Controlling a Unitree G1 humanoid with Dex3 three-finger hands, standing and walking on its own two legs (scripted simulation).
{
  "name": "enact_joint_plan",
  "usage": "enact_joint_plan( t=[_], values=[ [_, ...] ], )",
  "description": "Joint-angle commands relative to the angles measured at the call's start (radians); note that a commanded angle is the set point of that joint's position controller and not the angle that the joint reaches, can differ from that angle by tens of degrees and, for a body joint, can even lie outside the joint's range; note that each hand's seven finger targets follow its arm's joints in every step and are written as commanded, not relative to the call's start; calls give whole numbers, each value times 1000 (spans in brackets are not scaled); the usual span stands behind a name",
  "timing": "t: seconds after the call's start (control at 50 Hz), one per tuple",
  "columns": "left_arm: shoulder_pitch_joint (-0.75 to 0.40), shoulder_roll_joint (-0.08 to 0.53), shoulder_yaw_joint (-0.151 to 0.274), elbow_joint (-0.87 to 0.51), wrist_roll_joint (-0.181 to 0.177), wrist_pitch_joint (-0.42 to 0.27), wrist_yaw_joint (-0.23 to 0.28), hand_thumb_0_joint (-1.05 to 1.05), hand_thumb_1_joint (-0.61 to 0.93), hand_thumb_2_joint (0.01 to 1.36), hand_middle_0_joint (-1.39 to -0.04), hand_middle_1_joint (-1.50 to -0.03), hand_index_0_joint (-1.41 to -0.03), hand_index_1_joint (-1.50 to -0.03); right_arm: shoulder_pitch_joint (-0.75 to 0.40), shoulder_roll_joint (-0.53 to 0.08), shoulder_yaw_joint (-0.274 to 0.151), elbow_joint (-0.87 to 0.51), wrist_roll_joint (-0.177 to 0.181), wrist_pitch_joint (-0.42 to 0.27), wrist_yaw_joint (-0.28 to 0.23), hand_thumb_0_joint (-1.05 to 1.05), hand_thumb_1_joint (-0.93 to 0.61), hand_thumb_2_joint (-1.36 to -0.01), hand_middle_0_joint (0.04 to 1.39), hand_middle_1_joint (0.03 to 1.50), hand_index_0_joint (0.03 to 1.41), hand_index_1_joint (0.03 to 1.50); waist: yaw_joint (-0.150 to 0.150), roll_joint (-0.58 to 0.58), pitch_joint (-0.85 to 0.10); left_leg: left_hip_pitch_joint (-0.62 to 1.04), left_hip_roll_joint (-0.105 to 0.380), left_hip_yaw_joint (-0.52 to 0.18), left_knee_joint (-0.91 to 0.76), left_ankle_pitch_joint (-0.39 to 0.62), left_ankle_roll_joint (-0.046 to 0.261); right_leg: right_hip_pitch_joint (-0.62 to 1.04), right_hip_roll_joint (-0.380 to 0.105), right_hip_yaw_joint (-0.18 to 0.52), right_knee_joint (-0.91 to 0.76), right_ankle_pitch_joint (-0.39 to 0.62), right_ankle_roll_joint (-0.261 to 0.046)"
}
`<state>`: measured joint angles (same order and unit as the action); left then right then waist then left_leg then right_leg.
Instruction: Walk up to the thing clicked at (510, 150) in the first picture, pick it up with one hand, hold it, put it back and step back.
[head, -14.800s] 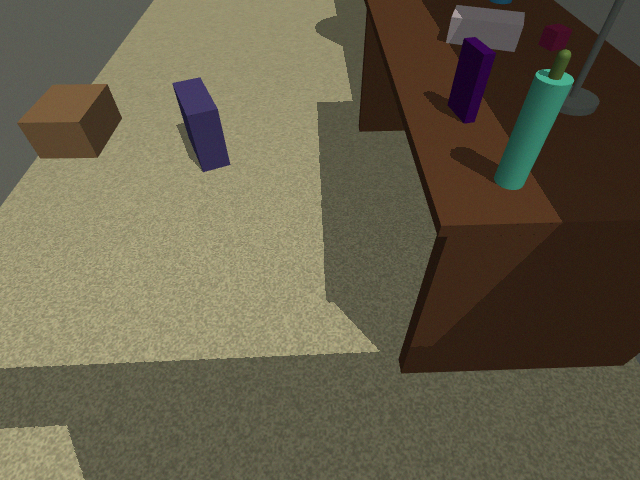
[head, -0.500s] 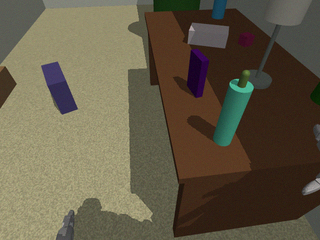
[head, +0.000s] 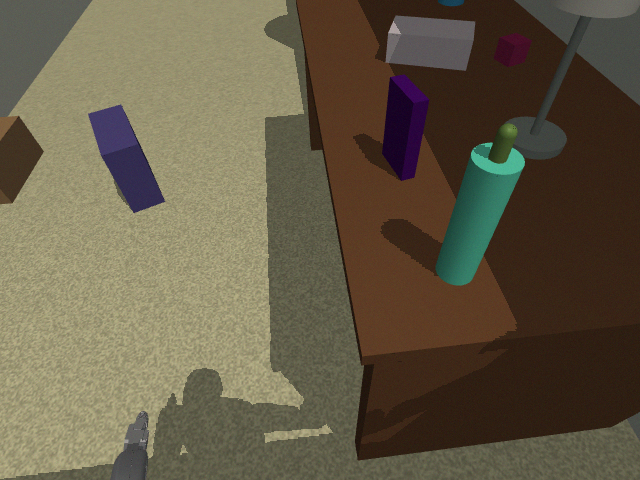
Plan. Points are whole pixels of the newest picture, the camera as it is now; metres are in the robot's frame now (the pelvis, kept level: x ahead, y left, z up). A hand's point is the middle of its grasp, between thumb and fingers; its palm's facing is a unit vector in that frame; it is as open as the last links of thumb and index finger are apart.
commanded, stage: go down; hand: right
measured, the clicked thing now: (477, 211) +0.46 -0.20 +0.07
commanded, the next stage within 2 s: approach in 1.90 s
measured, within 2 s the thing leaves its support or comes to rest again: neither
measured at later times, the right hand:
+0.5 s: hand out of the picture +0.35 -0.37 +0.13, palm faces +0.19 +0.98 +0.00, open 17.4 cm
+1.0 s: hand out of the picture +0.37 -0.39 +0.13, palm faces +0.21 +0.98 +0.00, open 17.5 cm
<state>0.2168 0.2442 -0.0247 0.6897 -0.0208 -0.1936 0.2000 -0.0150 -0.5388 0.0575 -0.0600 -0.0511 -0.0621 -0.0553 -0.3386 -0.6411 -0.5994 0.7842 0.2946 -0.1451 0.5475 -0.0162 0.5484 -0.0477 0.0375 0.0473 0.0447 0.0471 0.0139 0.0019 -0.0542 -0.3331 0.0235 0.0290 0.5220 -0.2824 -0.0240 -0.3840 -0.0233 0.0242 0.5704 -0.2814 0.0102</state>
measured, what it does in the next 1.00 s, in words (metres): stands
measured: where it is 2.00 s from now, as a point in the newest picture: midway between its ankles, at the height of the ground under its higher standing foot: outside the picture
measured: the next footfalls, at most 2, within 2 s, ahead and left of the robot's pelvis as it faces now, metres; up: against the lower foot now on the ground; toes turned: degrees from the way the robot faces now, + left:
none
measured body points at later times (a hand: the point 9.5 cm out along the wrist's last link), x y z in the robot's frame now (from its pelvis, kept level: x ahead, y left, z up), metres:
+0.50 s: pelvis +0.01 +0.00 -0.01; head +0.05 -0.01 +0.44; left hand +0.16 +0.27 -0.08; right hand +0.33 -0.42 +0.13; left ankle -0.01 +0.14 -0.73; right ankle +0.00 -0.12 -0.73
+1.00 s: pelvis +0.00 -0.01 -0.02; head +0.05 -0.03 +0.43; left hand +0.14 +0.26 -0.08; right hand +0.35 -0.44 +0.13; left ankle -0.01 +0.14 -0.73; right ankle +0.00 -0.13 -0.73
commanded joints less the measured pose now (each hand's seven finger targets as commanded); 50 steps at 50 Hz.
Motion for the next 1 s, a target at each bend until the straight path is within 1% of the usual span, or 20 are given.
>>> enact_joint_plan(
  t=[0.0, 0.04, 0.14, 0.18, 0.3, 0.32, 0.38, 0.42, 0.44, 0.46, 0.54, 0.56, 0.62, 0.68, 0.74, 0.78, 0.84, 0.88, 0.92, 0.98],
  values=[
    [-60, 176, 66, -124, 3, -47, 21, 0, -562, 60, -54, -54, -50, -58, -309, -392, -74, -165, 28, -67, 9, 0, 502, -46, 55, 46, 55, 45, 1, -130, -265, 27, -34, 20, -23, 256, 36, 170, 14, 12, -41, 330, -22],
    [-68, 161, 45, -145, 2, -48, 21, 0, -559, 58, -54, -53, -50, -57, -348, -433, -89, -180, 23, -75, 15, 0, 492, -44, 59, 45, 57, 45, -1, -140, -278, 37, -31, 15, -25, 257, 34, 170, 18, 7, -35, 312, -24],
    [-92, 156, 36, -155, 2, -52, 21, 0, -567, 65, -54, -53, -48, -59, -356, -436, -91, -116, 28, -73, 39, 0, 519, -53, 51, 49, 52, 49, 8, -115, -319, 28, -28, 12, -5, 297, 30, 166, 20, 10, -4, 358, -29],
    [-44, 180, 64, -129, 1, -44, 26, 0, -564, 65, -54, -54, -49, -59, -367, -454, -89, -98, 22, -71, 41, 0, 496, -54, 54, 47, 53, 47, 24, -106, -311, 13, -26, 7, 1, 309, 28, 168, 24, 5, 0, 352, -34],
    [-61, 165, 44, -141, 1, -45, 16, 0, -565, 65, -55, -52, -49, -58, -386, -486, -97, -83, 16, -74, 51, 0, 519, -55, 53, 49, 53, 49, 10, -149, -284, -9, -26, 7, 11, 269, 34, 119, 22, 7, 7, 320, -30],
    [-44, 192, 66, -159, 4, -46, 21, 0, -565, 66, -54, -52, -48, -58, -412, -502, -103, -88, 15, -76, 52, 0, 515, -55, 53, 49, 53, 49, 27, -136, -328, -16, -29, 8, 14, 270, 34, 146, 17, 10, 13, 328, -31],
    [-40, 167, 45, -162, 2, -43, 16, 0, -563, 66, -55, -52, -49, -58, -422, -528, -121, -96, 14, -75, 51, 0, 524, -56, 51, 50, 52, 50, 13, -147, -347, 5, -24, 3, 20, 299, 31, 131, 25, 6, 30, 343, -33],
    [-37, 160, 40, -129, 3, -43, 18, 0, -565, 67, -54, -54, -49, -60, -398, -493, -98, -34, 15, -66, 56, 0, 528, -59, 49, 51, 50, 51, 22, -133, -303, -18, -25, 2, 28, 298, 29, 110, 24, 3, 37, 333, -33],
    [-38, 198, 68, -157, 7, -48, 19, 0, -566, 67, -54, -53, -48, -59, -409, -488, -92, -24, 16, -66, 59, 0, 534, -55, 49, 50, 50, 50, 41, -123, -335, -23, -29, 6, 31, 296, 30, 120, 19, 11, 38, 351, -31],
    [-70, 192, 59, -167, 6, -47, 17, 0, -568, 69, -54, -53, -47, -60, -441, -529, -109, -65, 5, -72, 52, 0, 543, -57, 47, 51, 50, 51, 21, -150, -352, -26, -25, 2, 36, 296, 33, 125, 21, 7, 45, 352, -31],
    [-44, 176, 49, -165, 3, -43, 15, 0, -563, 66, -53, -54, -49, -59, -479, -561, -122, -68, -3, -76, 46, 0, 545, -53, 49, 49, 51, 49, 24, -142, -345, -24, -23, -3, 40, 277, 30, 96, 25, 4, 50, 294, -35],
    [-34, 183, 55, -150, 4, -44, 17, 0, -566, 69, -53, -54, -48, -60, -449, -516, -95, 2, 0, -67, 51, 0, 546, -59, 47, 51, 50, 51, 40, -135, -331, -48, -32, 5, 46, 263, 33, 100, 18, 10, 47, 307, -29],
    [-40, 174, 39, -164, 7, -43, 11, 0, -566, 66, -55, -52, -49, -58, -485, -553, -104, -21, -7, -71, 51, 0, 536, -60, 50, 52, 53, 52, 24, -175, -352, -72, -37, 13, 56, 248, 38, 119, 6, 19, 66, 376, -18],
    [-24, 188, 54, -160, 8, -39, 9, 0, -566, 66, -53, -53, -49, -58, -477, -565, -109, 21, -15, -61, 46, 0, 543, -60, 46, 51, 49, 51, 33, -162, -340, -74, -38, 10, 61, 243, 40, 91, 8, 16, 65, 346, -20],
    [-22, 165, 28, -176, 7, -42, 4, 0, -561, 63, -53, -53, -49, -57, -500, -555, -96, 23, -15, -61, 49, 0, 548, -56, 48, 51, 50, 51, 36, -171, -320, -99, -44, 17, 58, 188, 42, 83, 0, 21, 58, 304, -16],
    [-41, 198, 62, -205, 7, -45, 5, 0, -557, 60, -52, -51, -49, -54, -546, -608, -117, -13, -25, -69, 42, 0, 542, -53, 51, 50, 52, 50, 37, -187, -355, -96, -36, 5, 58, 187, 42, 82, 7, 12, 65, 250, -22],
    [-14, 198, 52, -222, 10, -50, 7, 0, -557, 60, -51, -53, -49, -56, -529, -577, -98, 58, -25, -59, 45, 0, 543, -53, 50, 49, 51, 49, 59, -142, -332, -101, -38, 9, 62, 179, 38, 53, 8, 15, 63, 217, -24],
    [-32, 153, 14, -207, 8, -51, 2, 0, -562, 64, -50, -50, -46, -55, -555, -586, -99, 50, -31, -63, 41, 0, 539, -49, 54, 48, 54, 48, 41, -179, -340, -109, -37, 8, 71, 180, 42, 49, 7, 15, 72, 232, -21],
    [-29, 187, 42, -215, 10, -52, 4, 0, -562, 64, -49, -50, -45, -54, -535, -600, -105, 95, -36, -60, 41, 0, 552, -47, 53, 48, 53, 48, 48, -152, -343, -110, -36, 6, 76, 188, 40, 37, 8, 15, 82, 232, -24],
    [-22, 181, 33, -222, 13, -53, 1, 0, -564, 67, -49, -50, -44, -56, -571, -615, -104, 51, -47, -68, 39, 0, 572, -50, 48, 51, 51, 51, 44, -193, -393, -123, -37, 5, 91, 199, 44, 66, 5, 17, 97, 275, -17]
  ],
)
